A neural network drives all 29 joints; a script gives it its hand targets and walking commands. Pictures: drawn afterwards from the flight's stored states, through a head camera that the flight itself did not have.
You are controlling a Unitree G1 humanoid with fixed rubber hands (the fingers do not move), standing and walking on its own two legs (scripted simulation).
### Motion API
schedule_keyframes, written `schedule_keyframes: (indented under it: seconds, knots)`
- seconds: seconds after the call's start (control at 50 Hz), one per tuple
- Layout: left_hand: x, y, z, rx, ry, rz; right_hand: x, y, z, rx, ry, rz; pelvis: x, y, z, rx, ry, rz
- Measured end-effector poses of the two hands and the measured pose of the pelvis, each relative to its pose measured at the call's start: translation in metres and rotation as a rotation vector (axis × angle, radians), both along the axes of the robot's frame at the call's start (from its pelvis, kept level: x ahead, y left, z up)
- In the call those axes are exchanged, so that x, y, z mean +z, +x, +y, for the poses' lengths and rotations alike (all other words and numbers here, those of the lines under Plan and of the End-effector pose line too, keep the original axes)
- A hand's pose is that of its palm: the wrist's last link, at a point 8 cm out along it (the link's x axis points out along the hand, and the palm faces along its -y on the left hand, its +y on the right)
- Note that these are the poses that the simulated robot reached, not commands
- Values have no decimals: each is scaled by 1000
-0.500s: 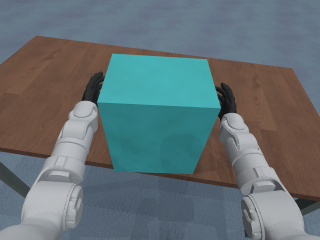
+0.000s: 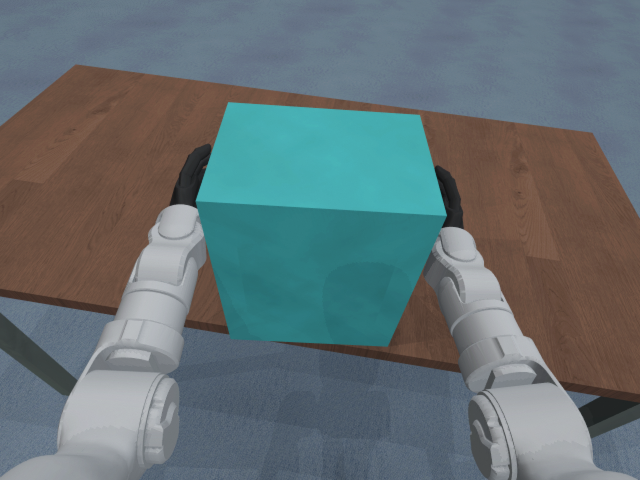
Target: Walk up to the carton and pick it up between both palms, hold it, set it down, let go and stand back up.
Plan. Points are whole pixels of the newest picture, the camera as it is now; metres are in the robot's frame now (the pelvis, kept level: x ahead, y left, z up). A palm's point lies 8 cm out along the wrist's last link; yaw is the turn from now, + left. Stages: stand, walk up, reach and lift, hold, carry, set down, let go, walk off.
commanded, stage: reach and lift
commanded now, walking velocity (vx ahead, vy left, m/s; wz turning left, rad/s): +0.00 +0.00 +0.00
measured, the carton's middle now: (316, 237) +0.41 +0.00 +0.08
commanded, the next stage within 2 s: none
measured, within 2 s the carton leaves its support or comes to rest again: leaves its support in 0.84 s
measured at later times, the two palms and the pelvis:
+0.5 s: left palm (188, 205) +0.42 +0.16 +0.12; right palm (442, 228) +0.40 -0.16 +0.11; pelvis +0.00 +0.00 +0.00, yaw +0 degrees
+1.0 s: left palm (181, 211) +0.39 +0.16 +0.14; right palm (452, 238) +0.38 -0.17 +0.12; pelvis +0.01 +0.01 +0.01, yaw +2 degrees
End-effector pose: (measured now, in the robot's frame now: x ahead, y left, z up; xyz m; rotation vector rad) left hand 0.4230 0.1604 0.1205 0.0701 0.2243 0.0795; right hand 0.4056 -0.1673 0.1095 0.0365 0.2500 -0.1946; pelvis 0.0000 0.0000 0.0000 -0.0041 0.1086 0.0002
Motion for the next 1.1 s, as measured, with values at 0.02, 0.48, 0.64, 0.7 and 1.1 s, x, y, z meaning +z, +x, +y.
schedule_keyframes:
  seconds: [0.02,0.48,0.64,0.7,1.1]
  knots:
    - [0,0,0,0,-5,1,0,0,0,1,-1,1,0,0,0,-1,0,1]
    - [0,1,1,1,-19,-12,1,-1,3,7,-2,-6,1,-3,4,-2,-1,-2]
    - [0,-1,1,-4,-30,-25,4,-3,4,10,-33,-21,4,0,5,2,4,-44]
    - [1,-3,1,-9,-18,-34,5,-6,4,18,-47,-40,5,4,6,10,5,-70]
    - [29,-38,-3,-9,-17,-118,14,-41,1,23,-94,-175,5,4,12,28,5,-206]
